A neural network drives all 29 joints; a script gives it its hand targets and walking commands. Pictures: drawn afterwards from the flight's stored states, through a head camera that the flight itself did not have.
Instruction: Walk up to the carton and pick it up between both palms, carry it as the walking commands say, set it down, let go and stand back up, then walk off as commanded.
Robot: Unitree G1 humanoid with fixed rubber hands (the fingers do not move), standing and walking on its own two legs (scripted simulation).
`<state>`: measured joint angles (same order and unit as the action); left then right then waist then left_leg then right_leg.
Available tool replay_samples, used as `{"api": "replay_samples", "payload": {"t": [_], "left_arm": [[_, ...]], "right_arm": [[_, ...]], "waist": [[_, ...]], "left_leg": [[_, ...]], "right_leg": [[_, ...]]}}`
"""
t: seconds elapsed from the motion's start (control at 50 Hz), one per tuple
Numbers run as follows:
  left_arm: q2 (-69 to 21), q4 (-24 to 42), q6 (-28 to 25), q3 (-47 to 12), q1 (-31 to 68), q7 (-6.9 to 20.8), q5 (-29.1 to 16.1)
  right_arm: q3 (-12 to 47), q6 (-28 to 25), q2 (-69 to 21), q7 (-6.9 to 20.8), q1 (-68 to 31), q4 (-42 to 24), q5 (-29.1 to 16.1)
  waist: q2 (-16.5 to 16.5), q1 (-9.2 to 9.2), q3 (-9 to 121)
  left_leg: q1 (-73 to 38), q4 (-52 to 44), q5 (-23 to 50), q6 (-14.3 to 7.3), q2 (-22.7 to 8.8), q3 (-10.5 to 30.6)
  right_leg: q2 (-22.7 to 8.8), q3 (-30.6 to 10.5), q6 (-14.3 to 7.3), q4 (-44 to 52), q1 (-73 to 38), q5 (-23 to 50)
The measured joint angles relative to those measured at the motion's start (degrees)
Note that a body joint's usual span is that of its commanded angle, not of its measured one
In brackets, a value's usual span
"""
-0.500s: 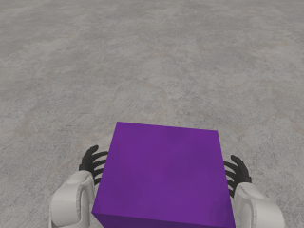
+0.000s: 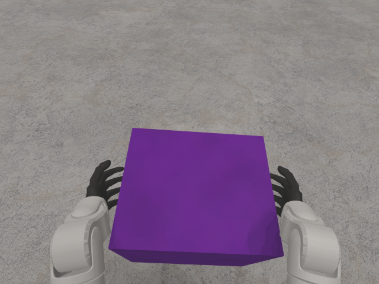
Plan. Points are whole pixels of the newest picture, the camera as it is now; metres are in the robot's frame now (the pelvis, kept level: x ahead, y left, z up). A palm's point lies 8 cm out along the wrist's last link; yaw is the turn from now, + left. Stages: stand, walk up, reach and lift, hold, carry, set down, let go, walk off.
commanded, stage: carry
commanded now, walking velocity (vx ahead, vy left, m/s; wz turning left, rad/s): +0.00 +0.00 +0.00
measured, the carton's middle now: (192, 204) +0.31 +0.05 -0.01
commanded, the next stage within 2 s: none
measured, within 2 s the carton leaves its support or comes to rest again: neither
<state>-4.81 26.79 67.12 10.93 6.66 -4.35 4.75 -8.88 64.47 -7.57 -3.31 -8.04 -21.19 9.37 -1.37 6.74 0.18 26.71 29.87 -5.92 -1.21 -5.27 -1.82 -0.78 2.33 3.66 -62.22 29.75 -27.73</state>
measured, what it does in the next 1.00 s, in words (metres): walks backwards: right foot, then left foot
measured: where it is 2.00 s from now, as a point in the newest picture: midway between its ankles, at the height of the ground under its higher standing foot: outside the picture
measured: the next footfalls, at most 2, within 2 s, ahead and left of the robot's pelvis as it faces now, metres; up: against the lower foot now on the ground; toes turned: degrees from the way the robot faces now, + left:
right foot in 0.16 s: -0.12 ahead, -0.12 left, +0.00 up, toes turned +8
left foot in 0.48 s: -0.18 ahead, +0.14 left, +0.00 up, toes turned +2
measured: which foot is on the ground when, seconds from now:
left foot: down 0.00-0.16, up 0.18-0.46, down 0.48-1.00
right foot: up 0.00-0.14, down 0.16-1.00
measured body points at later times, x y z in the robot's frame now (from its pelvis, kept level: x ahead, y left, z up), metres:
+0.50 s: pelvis -0.19 +0.00 +0.00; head -0.21 -0.01 +0.45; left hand +0.09 +0.17 +0.09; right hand +0.08 -0.19 +0.08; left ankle -0.23 +0.14 -0.74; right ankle -0.16 -0.13 -0.73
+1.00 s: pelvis -0.25 -0.02 +0.00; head -0.28 -0.03 +0.44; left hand +0.02 +0.15 +0.07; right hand +0.01 -0.21 +0.06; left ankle -0.23 +0.14 -0.73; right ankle -0.16 -0.13 -0.73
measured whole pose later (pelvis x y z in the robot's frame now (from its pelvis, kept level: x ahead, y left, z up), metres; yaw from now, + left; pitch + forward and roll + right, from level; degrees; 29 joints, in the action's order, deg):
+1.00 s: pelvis -0.25 -0.02 +0.00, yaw +0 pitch +1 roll +2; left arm -7.5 14.5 67.8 11.0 8.6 -5.5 9.9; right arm -9.5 67.6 -6.9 -7.3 -9.0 -14.9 9.0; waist 0.0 -1.9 5.8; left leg 18.9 31.7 -16.4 2.2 -4.2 -4.0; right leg -4.5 5.4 -0.8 -30.4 25.0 -6.9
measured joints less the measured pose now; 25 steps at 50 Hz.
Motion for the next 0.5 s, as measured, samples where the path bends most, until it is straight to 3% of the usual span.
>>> {"api": "replay_samples", "payload": {"t": [0.12,0.16,0.18,0.24,0.3,0.34,0.42,0.48,0.5], "left_arm": [[-1.25,-5.74,-0.95,-0.61,0.43,1.46,1.26],[-1.82,-7.90,-0.94,-0.99,0.32,1.88,2.01],[-2.70,-9.02,-1.38,-1.18,-0.12,1.92,2.46],[-2.47,-9.20,-0.75,-3.02,-3.72,2.05,3.45],[-2.44,-7.34,0.40,-3.15,-5.40,2.07,3.74],[-2.45,-5.34,0.80,-2.93,-4.52,2.16,4.26],[-2.55,-3.28,0.67,-3.09,-0.73,2.25,6.36],[-2.63,-5.10,0.45,-2.67,0.76,1.57,8.12],[-2.23,-6.47,0.50,-2.28,1.05,1.37,8.54]], "right_arm": [[-0.03,1.10,0.27,-0.75,3.54,-0.90,1.34],[-0.47,1.87,0.51,-1.03,4.83,-0.71,1.13],[-1.03,2.01,0.83,-1.00,5.59,-0.47,0.85],[-1.00,3.43,0.60,-1.21,8.71,-0.54,0.00],[-0.66,5.10,1.01,-2.06,8.78,-0.99,-1.93],[0.06,5.16,1.97,-2.78,7.33,-1.60,-3.31],[0.23,4.63,3.91,-3.40,2.23,-1.67,-4.78],[0.68,5.09,4.41,-3.42,-2.40,1.67,-3.90],[0.85,4.48,3.57,-3.61,-2.93,3.57,-3.28]], "waist": [[-3.25,-3.84,4.69],[-2.50,-5.47,5.91],[-2.52,-6.07,5.62],[0.89,-8.10,5.79],[2.16,-10.56,6.67],[2.08,-11.72,6.97],[1.77,-11.59,6.51],[-0.04,-10.36,6.51],[0.76,-9.96,6.52]], "left_leg": [[4.00,-5.35,7.46,-0.04,-0.97,-2.23],[4.81,-7.37,7.67,1.68,0.00,-3.32],[4.88,-6.90,3.48,3.27,0.18,-3.72],[5.83,8.57,-8.58,5.44,1.85,-4.40],[5.68,23.68,-10.92,6.14,2.57,-2.41],[3.67,25.69,-11.72,5.88,2.04,-1.30],[-4.87,12.94,-16.46,5.17,2.16,-1.15],[-13.19,-2.98,-10.75,4.84,1.91,-2.70],[-13.33,-4.68,-10.33,4.12,2.41,-2.74]], "right_leg": [[0.92,1.53,-2.55,21.69,-12.98,-2.15],[0.46,2.49,-3.65,32.15,-17.96,-0.89],[0.12,2.19,-3.61,33.31,-17.59,3.59],[-2.85,-0.17,-3.47,31.88,-15.88,9.10],[-4.39,-0.89,-3.20,33.85,-15.37,11.53],[-4.61,-0.35,-3.15,34.09,-13.98,12.84],[-5.30,1.51,-3.20,32.44,-10.31,14.21],[-4.62,2.86,-2.70,31.33,-7.73,15.32],[-5.14,3.03,-2.44,31.09,-7.06,15.67]]}}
